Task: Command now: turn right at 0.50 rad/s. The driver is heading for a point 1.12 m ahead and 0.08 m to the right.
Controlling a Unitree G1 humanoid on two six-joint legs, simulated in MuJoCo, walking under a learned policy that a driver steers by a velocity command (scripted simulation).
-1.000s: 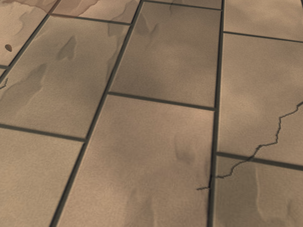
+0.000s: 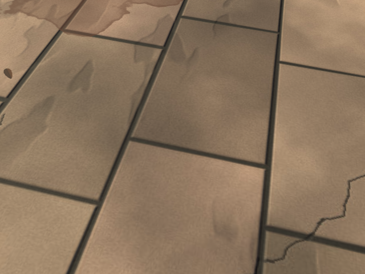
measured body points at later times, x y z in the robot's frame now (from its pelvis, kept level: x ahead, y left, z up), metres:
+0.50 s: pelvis -0.01 -0.05 +0.00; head +0.02 -0.08 +0.45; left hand +0.23 +0.17 -0.07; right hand +0.08 -0.36 -0.11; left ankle +0.05 +0.11 -0.68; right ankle +0.00 -0.14 -0.74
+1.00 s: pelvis +0.04 -0.04 -0.01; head +0.04 -0.05 +0.44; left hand +0.18 +0.22 -0.10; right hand +0.14 -0.32 -0.10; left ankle +0.04 +0.09 -0.70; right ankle -0.01 -0.13 -0.74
